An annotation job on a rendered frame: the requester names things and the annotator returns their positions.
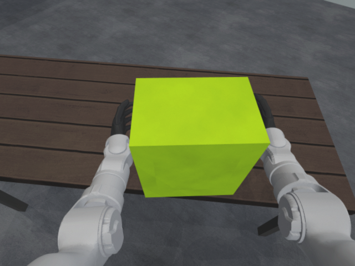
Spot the left robot upper arm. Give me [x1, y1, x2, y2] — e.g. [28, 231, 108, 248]
[27, 205, 124, 266]

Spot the robot left hand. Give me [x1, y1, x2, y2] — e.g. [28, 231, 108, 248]
[110, 99, 134, 136]

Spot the right robot forearm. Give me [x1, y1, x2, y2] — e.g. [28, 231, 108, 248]
[260, 127, 351, 235]

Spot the left robot forearm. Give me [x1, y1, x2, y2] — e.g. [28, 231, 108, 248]
[58, 134, 133, 249]

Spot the robot right hand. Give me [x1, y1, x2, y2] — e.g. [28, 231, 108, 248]
[254, 93, 276, 128]

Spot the right robot upper arm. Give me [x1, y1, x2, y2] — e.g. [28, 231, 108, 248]
[278, 192, 355, 266]

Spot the carton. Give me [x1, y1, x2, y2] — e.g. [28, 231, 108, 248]
[129, 77, 270, 197]

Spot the table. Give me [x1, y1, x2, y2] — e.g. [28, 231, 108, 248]
[0, 54, 355, 237]

